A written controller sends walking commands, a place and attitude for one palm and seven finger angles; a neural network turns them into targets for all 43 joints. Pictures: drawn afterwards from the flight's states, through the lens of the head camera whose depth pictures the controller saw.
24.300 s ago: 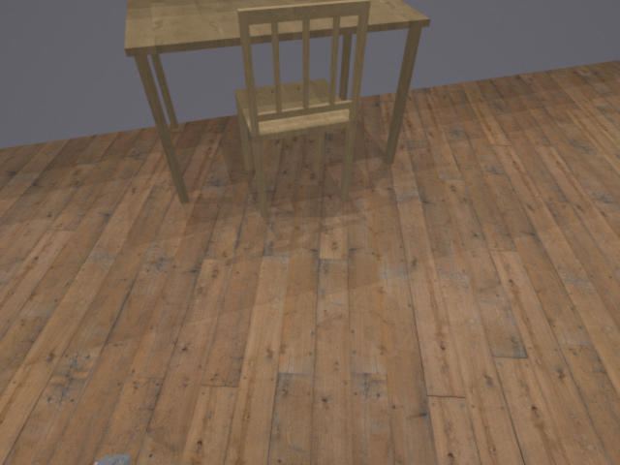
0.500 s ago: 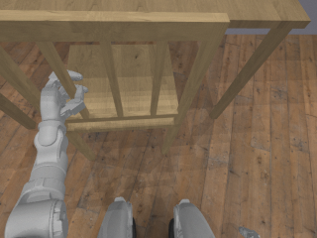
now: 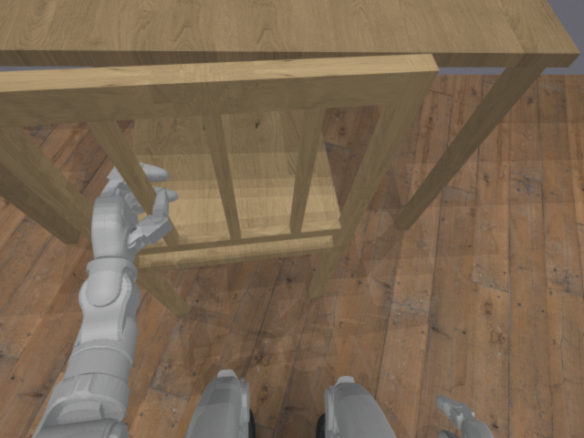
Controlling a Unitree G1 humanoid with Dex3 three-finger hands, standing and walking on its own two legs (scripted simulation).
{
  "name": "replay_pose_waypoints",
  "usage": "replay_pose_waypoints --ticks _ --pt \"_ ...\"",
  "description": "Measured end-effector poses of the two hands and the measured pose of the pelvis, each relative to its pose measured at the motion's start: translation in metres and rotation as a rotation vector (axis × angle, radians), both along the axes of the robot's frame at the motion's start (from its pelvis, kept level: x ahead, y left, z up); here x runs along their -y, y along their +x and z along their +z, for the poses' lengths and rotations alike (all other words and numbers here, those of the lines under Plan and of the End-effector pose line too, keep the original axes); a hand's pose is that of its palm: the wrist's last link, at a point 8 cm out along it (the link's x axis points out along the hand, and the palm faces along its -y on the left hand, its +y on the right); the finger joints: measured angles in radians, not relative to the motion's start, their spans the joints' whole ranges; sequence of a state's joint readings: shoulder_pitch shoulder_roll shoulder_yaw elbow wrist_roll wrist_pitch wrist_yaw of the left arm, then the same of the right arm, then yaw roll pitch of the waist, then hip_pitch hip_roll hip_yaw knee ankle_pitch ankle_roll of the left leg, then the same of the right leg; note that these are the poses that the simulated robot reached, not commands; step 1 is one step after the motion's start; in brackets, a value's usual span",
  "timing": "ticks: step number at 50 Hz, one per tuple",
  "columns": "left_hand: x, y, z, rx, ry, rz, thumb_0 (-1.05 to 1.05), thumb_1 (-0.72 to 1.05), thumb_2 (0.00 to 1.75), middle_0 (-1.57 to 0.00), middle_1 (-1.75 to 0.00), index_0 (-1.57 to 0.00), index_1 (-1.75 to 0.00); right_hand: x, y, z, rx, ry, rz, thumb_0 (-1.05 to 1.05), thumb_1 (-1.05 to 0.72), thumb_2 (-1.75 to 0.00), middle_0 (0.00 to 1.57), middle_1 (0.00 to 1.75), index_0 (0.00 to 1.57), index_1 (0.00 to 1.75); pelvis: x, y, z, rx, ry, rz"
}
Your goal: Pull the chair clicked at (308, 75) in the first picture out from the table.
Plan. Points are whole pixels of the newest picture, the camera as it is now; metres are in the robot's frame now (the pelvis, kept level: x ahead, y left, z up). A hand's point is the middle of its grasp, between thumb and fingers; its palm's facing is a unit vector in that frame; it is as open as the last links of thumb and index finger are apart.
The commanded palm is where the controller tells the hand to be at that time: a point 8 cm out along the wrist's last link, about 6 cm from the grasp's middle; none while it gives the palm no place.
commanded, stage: hook a spindle and tug to test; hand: left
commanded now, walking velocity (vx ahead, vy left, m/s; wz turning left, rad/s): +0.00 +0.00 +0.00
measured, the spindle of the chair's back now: (226, 188) +0.44 +0.10 +0.02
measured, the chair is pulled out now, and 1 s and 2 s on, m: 0.03 0.15 0.25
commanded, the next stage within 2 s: step backward, pulling the chair out in 0.08 s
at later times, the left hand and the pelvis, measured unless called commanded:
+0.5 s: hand (167, 229) +0.37 +0.16 +0.03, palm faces +0.09 -0.98 -0.16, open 5.2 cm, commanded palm +0.36 +0.21 +0.03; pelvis +0.01 +0.01 +0.09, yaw +1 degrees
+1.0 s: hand (174, 304) +0.28 +0.14 +0.03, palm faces +0.10 -0.98 -0.16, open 5.1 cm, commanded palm +0.28 +0.20 +0.04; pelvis -0.06 -0.01 +0.09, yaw +1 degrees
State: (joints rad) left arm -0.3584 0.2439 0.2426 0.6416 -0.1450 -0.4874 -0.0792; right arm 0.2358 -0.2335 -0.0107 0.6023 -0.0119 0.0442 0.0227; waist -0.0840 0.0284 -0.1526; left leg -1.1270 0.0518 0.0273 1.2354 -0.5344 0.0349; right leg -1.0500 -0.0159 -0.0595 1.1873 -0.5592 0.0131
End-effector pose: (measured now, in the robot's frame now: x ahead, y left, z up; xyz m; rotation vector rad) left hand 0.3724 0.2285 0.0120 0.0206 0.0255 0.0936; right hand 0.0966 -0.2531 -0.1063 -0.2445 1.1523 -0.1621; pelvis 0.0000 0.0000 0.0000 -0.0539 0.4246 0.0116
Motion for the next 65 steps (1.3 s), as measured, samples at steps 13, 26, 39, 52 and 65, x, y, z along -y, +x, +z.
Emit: replay_pose_waypoints --ticks 13,26,39,52,65 --pt "0.002 -0.007 0.009 -0.09 0.076 0.013 0.01 0.72 0.84 -0.43 -1.34 -0.41 -1.43 0.005 0.001 0.009 0.011 -0.018 -0.029 0.0 -0.91 -0.89 0.21 0.3 0.21 0.3 0.007 -0.009 0.01 0.091 0.011 0.018" --pt "0.016 -0.023 0.034 -0.462 0.09 0.036 0.06 0.73 0.82 -0.34 -1.16 -0.47 -1.44 0.001 -0.015 0.089 -0.027 -0.083 -0.082 0.0 -0.91 -0.89 0.21 0.3 0.21 0.3 -0.007 0.007 0.087 0.233 0.017 0.018" --pt "0.025 -0.062 0.035 -0.471 0.096 0.017 0.05 0.73 0.79 -0.31 -1.17 -0.49 -1.45 0.002 -0.041 0.088 0.015 -0.054 -0.084 0.0 -0.91 -0.89 0.21 0.3 0.21 0.3 -0.004 -0.031 0.093 0.326 0.022 -0.009" --pt "0.038 -0.123 0.036 -0.485 0.092 0.053 0.05 0.72 0.8 -0.31 -1.15 -0.5 -1.45 0.019 -0.074 0.082 0.044 -0.061 -0.07 0.0 -0.91 -0.89 0.21 0.3 0.21 0.3 0.008 -0.066 0.093 0.381 0.034 0.023" --pt "0.028 -0.142 0.036 -0.467 0.112 0.016 0.04 0.7 0.81 -0.31 -1.19 -0.5 -1.45 0.008 -0.092 0.092 0.109 -0.1 -0.012 0.0 -0.91 -0.89 0.21 0.3 0.21 0.3 0.003 -0.097 0.09 0.398 0.012 0.024"
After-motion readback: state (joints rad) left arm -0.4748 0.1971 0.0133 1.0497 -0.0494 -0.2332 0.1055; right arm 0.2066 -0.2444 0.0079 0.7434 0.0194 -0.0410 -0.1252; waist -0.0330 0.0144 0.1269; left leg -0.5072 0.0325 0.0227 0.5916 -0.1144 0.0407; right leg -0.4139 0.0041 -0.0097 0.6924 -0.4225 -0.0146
